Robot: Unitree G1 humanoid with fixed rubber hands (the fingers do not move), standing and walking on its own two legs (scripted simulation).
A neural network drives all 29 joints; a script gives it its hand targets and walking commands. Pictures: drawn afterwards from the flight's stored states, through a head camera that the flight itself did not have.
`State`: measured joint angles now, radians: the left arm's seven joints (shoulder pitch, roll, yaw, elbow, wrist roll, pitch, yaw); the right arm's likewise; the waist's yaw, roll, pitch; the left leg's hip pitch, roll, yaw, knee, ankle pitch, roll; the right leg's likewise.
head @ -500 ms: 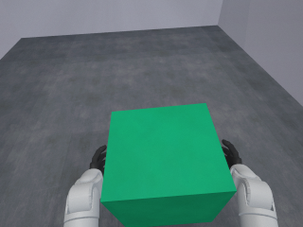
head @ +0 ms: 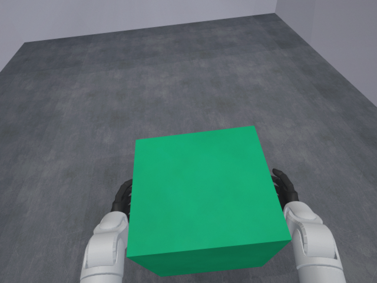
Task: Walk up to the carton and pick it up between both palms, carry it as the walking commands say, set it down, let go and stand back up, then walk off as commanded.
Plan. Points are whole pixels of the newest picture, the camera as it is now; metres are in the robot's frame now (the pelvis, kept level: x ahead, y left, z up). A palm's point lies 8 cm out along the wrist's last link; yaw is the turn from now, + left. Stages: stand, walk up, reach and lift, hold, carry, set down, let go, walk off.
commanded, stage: carry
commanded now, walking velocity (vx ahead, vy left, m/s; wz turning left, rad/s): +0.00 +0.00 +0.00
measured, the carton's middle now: (203, 207) +0.29 +0.00 -0.03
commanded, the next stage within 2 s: none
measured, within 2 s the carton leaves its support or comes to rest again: neither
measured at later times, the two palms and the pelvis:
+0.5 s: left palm (123, 214) +0.26 +0.18 +0.01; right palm (286, 205) +0.27 -0.18 +0.01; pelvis +0.01 +0.00 +0.00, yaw +0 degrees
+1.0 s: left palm (127, 206) +0.27 +0.17 +0.02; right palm (291, 199) +0.28 -0.19 +0.02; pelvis +0.01 -0.01 +0.00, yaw +0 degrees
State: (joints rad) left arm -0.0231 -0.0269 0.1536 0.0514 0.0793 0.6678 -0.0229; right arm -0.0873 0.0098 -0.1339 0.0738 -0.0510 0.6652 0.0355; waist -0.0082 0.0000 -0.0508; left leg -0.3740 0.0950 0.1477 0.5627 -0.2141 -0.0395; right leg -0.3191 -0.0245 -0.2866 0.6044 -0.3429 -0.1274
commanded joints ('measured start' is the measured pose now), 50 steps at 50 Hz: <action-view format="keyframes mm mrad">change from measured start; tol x32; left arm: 1 -472 -611 -462 -123 -81 -45 -113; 50 -558 -697 -556 -237 -122 -46 -137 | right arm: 1 -404 634 494 -110 49 -35 85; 50 -470 747 570 -177 105 -26 125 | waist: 1 1 -42 -303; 50 -2 -16 -349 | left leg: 1 73 44 -30 -19 113 52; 50 115 42 -6 4 193 36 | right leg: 1 155 -204 183 -119 439 104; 17 87 -190 194 -164 147 80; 50 230 -212 168 -64 648 84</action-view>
